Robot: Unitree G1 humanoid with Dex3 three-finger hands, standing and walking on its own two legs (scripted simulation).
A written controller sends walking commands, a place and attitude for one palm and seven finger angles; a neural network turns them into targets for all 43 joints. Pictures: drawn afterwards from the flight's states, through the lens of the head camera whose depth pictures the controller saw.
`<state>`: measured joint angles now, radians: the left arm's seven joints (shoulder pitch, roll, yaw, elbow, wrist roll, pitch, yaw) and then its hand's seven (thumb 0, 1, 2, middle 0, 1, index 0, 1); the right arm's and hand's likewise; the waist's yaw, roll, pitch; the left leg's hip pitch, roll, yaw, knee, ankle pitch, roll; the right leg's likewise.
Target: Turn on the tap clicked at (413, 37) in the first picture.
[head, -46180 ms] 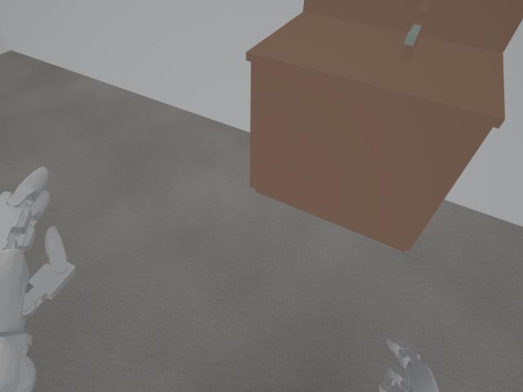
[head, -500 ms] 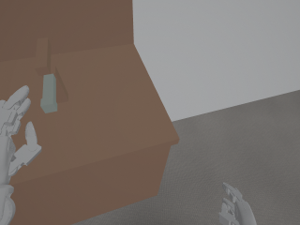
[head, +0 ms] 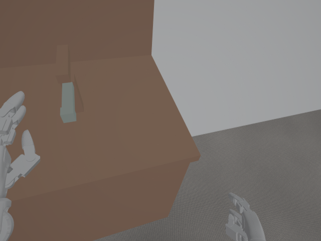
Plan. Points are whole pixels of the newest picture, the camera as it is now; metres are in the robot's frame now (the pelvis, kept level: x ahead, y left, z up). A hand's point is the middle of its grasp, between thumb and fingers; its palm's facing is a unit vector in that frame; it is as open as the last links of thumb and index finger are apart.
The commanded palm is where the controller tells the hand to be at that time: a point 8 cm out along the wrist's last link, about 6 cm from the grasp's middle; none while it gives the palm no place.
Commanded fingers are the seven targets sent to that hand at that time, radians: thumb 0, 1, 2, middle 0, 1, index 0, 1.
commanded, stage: look again from close up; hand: left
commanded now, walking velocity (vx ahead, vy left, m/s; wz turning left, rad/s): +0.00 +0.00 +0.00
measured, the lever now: (68, 114) +0.35 +0.26 +0.12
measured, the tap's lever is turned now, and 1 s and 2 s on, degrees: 0 0 0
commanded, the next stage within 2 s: come to a stop and stand still in 0.30 s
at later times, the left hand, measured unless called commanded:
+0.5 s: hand (29, 154) +0.22 +0.26 +0.16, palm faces +0.39 -0.85 -0.36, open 7.4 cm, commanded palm +0.16 +0.29 +0.18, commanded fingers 0.00 0.90 0.90 -0.20 -0.30 -0.20 -0.30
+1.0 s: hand (36, 162) +0.21 +0.25 +0.15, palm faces +0.32 -0.86 -0.39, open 7.4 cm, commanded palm +0.15 +0.29 +0.18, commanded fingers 0.00 0.90 0.90 -0.20 -0.30 -0.20 -0.30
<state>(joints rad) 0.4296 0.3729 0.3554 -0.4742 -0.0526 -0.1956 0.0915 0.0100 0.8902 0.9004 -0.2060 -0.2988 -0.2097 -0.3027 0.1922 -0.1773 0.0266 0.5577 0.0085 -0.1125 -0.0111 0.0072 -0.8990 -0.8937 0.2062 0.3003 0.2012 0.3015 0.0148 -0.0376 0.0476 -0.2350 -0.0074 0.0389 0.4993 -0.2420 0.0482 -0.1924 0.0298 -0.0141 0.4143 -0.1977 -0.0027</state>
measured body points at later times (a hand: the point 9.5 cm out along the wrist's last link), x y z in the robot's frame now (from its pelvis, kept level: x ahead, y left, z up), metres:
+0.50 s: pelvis +0.01 +0.01 +0.00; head +0.02 +0.03 +0.45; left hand +0.19 +0.30 +0.18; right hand +0.19 -0.21 -0.07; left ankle +0.02 +0.08 -0.74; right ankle +0.02 -0.12 -0.74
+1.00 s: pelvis +0.00 +0.01 +0.00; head +0.01 +0.02 +0.45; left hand +0.19 +0.29 +0.17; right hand +0.17 -0.22 -0.07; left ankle +0.02 +0.08 -0.74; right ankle +0.02 -0.12 -0.74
